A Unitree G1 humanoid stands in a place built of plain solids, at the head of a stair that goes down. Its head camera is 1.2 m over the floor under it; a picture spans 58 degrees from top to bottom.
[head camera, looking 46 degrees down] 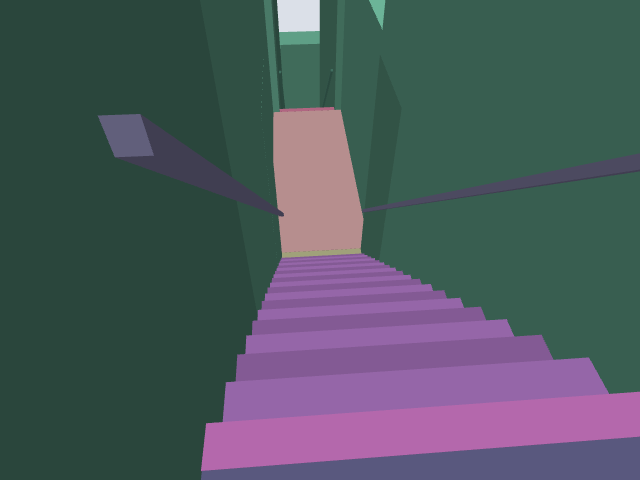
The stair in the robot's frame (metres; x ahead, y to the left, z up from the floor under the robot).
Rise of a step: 0.21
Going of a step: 0.22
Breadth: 1.30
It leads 4 degrees to the left of straight ahead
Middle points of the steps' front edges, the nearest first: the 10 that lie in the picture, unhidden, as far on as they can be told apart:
0.51 -0.34 0.00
0.73 -0.32 -0.21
0.96 -0.31 -0.42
1.18 -0.29 -0.64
1.40 -0.27 -0.85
1.63 -0.26 -1.06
1.85 -0.24 -1.28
2.07 -0.22 -1.49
2.29 -0.21 -1.70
2.52 -0.19 -1.92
